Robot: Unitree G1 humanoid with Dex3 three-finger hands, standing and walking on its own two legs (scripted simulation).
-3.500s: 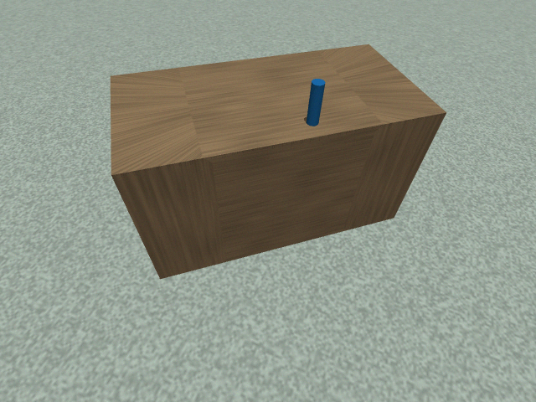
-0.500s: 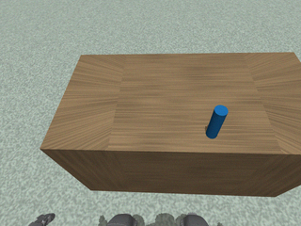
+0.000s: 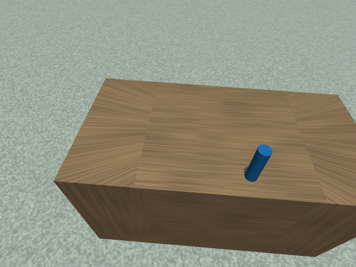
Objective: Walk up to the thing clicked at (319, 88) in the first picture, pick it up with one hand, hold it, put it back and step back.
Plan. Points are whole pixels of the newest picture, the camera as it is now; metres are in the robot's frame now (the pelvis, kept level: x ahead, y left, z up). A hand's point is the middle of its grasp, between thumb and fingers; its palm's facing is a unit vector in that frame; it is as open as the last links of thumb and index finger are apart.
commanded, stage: walk up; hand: right
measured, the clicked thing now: (257, 164) +0.44 -0.22 -0.09
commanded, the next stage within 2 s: stand in 1.22 s
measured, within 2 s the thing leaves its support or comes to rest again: neither
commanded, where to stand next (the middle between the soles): +0.07 +0.01 m, yaw -2 degrees
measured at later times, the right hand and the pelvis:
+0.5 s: hand out of the picture +0.12 -0.26 -0.14, palm faces +0.01 +0.94 -0.33, open 7.4 cm; pelvis +0.02 +0.00 +0.01, yaw -1 degrees
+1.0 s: hand out of the picture +0.09 -0.26 -0.14, palm faces +0.03 +0.95 -0.32, open 7.4 cm; pelvis +0.02 +0.00 +0.02, yaw -2 degrees
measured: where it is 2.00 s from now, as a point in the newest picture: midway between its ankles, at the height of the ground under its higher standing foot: outside the picture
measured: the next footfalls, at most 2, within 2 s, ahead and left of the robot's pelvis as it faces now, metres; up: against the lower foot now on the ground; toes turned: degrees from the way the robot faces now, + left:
none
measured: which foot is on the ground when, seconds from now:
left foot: down 0.00-1.00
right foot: down 0.00-1.00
